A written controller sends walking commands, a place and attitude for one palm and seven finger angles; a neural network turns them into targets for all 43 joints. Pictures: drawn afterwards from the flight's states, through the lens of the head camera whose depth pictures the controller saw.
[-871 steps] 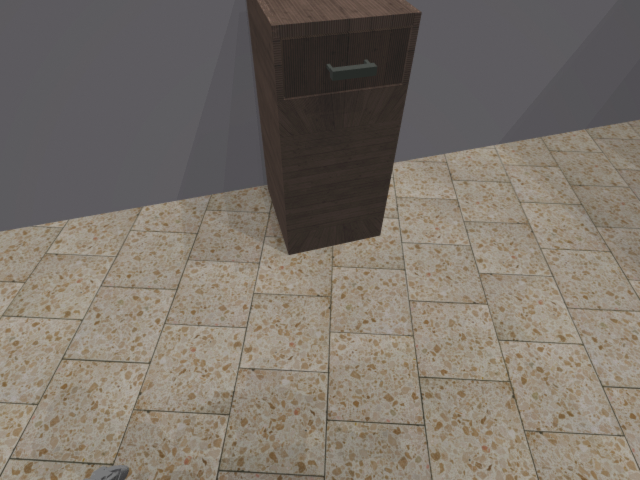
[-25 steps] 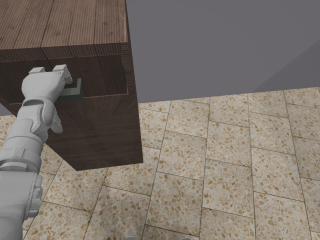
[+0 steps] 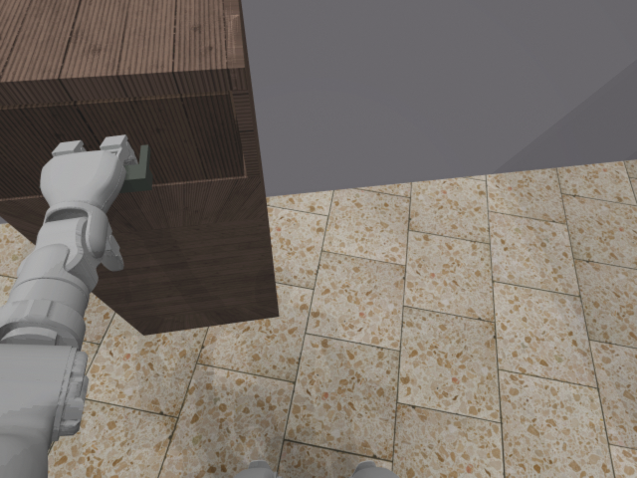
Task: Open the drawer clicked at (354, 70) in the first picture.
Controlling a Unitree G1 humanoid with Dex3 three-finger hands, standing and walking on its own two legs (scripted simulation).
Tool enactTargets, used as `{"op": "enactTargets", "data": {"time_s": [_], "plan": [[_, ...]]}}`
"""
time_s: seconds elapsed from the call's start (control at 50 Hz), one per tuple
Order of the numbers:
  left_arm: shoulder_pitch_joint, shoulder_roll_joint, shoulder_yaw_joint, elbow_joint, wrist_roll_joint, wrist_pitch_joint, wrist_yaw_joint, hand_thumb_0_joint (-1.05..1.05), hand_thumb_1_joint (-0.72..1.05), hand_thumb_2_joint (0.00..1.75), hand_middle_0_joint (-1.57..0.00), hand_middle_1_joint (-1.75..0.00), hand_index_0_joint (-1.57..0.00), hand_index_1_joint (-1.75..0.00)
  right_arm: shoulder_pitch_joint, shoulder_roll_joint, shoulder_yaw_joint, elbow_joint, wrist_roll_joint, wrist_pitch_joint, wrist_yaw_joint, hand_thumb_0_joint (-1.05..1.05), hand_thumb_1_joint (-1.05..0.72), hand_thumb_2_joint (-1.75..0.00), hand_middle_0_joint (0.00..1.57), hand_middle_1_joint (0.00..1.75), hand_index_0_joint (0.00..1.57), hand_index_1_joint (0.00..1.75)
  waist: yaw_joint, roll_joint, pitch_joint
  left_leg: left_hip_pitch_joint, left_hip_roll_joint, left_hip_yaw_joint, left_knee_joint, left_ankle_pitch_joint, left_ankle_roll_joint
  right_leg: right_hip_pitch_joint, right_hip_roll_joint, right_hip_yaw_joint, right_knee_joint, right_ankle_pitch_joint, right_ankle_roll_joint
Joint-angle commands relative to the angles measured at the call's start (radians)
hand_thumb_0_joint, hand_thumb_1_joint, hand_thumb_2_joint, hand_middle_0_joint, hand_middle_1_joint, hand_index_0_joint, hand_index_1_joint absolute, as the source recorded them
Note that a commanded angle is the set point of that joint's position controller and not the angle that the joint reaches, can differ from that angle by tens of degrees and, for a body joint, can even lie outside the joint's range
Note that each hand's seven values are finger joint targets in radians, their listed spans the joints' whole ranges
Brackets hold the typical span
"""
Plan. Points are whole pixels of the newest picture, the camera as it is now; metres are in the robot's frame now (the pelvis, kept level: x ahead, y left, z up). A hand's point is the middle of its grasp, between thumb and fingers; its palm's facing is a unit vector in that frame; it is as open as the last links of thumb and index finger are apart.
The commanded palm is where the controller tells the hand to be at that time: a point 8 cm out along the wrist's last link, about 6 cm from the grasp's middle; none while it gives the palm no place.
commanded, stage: lower the fingers behind the handle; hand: left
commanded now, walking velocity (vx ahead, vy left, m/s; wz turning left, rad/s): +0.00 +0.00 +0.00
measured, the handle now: (100, 168) +0.51 +0.28 +0.04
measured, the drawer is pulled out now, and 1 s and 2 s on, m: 0.00 0.00 0.05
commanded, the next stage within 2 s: close the thumb around the handle in 0.32 s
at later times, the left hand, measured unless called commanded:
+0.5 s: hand (100, 206) +0.47 +0.28 +0.02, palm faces -0.08 -0.04 -1.00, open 13.7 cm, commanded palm +0.45 +0.27 +0.08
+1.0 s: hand (100, 206) +0.46 +0.28 +0.02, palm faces -0.08 -0.04 -1.00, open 6.1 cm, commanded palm +0.45 +0.27 +0.08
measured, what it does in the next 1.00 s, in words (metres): stands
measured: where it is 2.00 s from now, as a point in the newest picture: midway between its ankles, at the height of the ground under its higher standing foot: outside the picture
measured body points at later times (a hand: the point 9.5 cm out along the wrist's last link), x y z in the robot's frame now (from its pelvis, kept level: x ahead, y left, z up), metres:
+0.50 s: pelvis +0.00 +0.00 +0.00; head +0.10 +0.01 +0.44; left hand +0.46 +0.28 +0.08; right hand +0.01 -0.27 -0.12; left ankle -0.01 +0.09 -0.70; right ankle -0.02 -0.12 -0.70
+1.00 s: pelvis +0.00 +0.01 +0.00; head +0.10 +0.01 +0.44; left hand +0.46 +0.28 +0.08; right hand +0.02 -0.27 -0.12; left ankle -0.01 +0.09 -0.70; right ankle -0.02 -0.12 -0.70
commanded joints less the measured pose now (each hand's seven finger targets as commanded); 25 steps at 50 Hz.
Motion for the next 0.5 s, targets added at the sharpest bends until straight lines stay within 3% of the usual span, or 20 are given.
{"op": "enactTargets", "data": {"time_s": [0.0,0.02,0.06,0.12,0.18,0.22,0.24,0.26,0.3,0.4,0.48], "plan": [[-0.394,0.299,0.050,-0.148,-0.013,0.028,0.010,0.00,-0.50,0.30,-0.30,-1.20,-0.30,-1.20,0.139,-0.171,-0.060,-0.058,0.002,-0.011,-0.021,0.00,-0.90,-0.90,0.20,0.30,0.20,0.30,0.000,0.054,-0.375,0.310,-0.001,0.006,-0.072,0.444,0.006,0.175,-0.001,-0.033,-0.075,0.354,-0.026],[-0.393,0.319,0.065,-0.149,-0.007,0.023,0.008,0.00,-0.50,0.30,-0.30,-1.20,-0.30,-1.20,0.139,-0.173,-0.061,-0.057,0.003,-0.011,-0.023,0.00,-0.90,-0.90,0.20,0.30,0.20,0.30,0.000,0.037,-0.386,0.315,0.002,0.001,-0.070,0.446,0.005,0.174,-0.001,-0.034,-0.071,0.347,-0.027],[-0.392,0.303,0.061,-0.182,-0.009,0.005,0.003,0.00,-0.50,0.30,-0.30,-1.20,-0.30,-1.20,0.138,-0.168,-0.064,-0.063,-0.001,-0.013,-0.024,0.00,-0.90,-0.90,0.20,0.30,0.20,0.30,0.007,0.065,-0.411,0.343,0.003,0.000,-0.065,0.485,0.003,0.173,0.000,-0.032,-0.068,0.364,-0.030],[-0.366,0.275,0.047,-0.169,-0.013,-0.007,0.003,0.00,-0.50,0.30,-0.30,-1.20,-0.30,-1.20,0.138,-0.166,-0.064,-0.067,0.001,-0.016,-0.023,0.00,-0.90,-0.90,0.20,0.30,0.20,0.30,0.000,0.042,-0.372,0.332,0.005,-0.003,-0.067,0.456,0.003,0.150,0.003,-0.037,-0.072,0.334,-0.028],[-0.365,0.325,0.086,-0.175,-0.016,-0.017,0.010,0.00,-0.50,0.30,-0.30,-1.20,-0.30,-1.20,0.138,-0.171,-0.062,-0.067,-0.001,-0.017,-0.022,0.00,-0.90,-0.90,0.20,0.30,0.20,0.30,0.013,0.045,-0.389,0.311,0.001,0.001,-0.065,0.447,0.005,0.171,0.001,-0.031,-0.064,0.343,-0.028],[-0.341,0.311,0.078,-0.166,-0.015,-0.014,0.013,0.00,-0.50,0.30,-0.30,-1.20,-0.30,-1.20,0.135,-0.169,-0.062,-0.066,-0.001,-0.017,-0.020,0.00,-0.90,-0.90,0.20,0.30,0.20,0.30,0.016,0.059,-0.380,0.312,0.002,0.002,-0.065,0.444,0.003,0.160,0.003,-0.036,-0.063,0.335,-0.030],[-0.362,0.309,0.070,-0.164,-0.015,-0.013,0.015,0.00,-0.50,0.30,-0.30,-1.20,-0.30,-1.20,0.136,-0.170,-0.062,-0.065,-0.001,-0.017,-0.021,0.00,-0.90,-0.90,0.20,0.30,0.20,0.30,0.003,0.040,-0.368,0.298,0.002,0.005,-0.062,0.430,0.006,0.158,0.002,-0.033,-0.066,0.336,-0.027],[-0.367,0.333,0.091,-0.165,-0.017,-0.014,0.016,0.00,-0.50,0.30,-0.30,-1.20,-0.30,-1.20,0.137,-0.173,-0.062,-0.064,-0.001,-0.017,-0.022,0.00,-0.90,-0.90,0.20,0.30,0.20,0.30,0.010,0.032,-0.382,0.289,-0.001,0.004,-0.061,0.437,0.006,0.176,0.001,-0.030,-0.062,0.347,-0.028],[-0.373,0.299,0.062,-0.177,-0.013,-0.012,0.018,0.00,-0.50,0.30,-0.30,-1.20,-0.30,-1.20,0.140,-0.169,-0.065,-0.066,0.000,-0.020,-0.020,0.00,-0.90,-0.90,0.20,0.30,0.20,0.30,0.008,0.072,-0.395,0.320,0.001,0.000,-0.063,0.447,0.001,0.154,0.002,-0.037,-0.059,0.334,-0.030],[-0.385,0.298,0.057,-0.161,-0.015,-0.001,0.013,0.00,-0.50,0.30,-0.30,-1.20,-0.30,-1.20,0.147,-0.173,-0.066,-0.058,0.000,-0.018,-0.021,0.00,-0.90,-0.90,0.20,0.30,0.20,0.30,-0.003,0.060,-0.392,0.339,0.006,-0.007,-0.058,0.467,-0.001,0.135,0.005,-0.040,-0.061,0.332,-0.029],[-0.387,0.292,0.059,-0.191,-0.016,-0.009,0.008,0.00,-0.28,0.40,-0.32,-1.22,-0.32,-1.22,0.153,-0.171,-0.069,-0.057,-0.003,-0.017,-0.020,0.00,-0.90,-0.90,0.20,0.30,0.20,0.30,0.000,0.069,-0.428,0.368,0.009,-0.010,-0.050,0.523,-0.004,0.144,0.005,-0.040,-0.055,0.366,-0.029]]}}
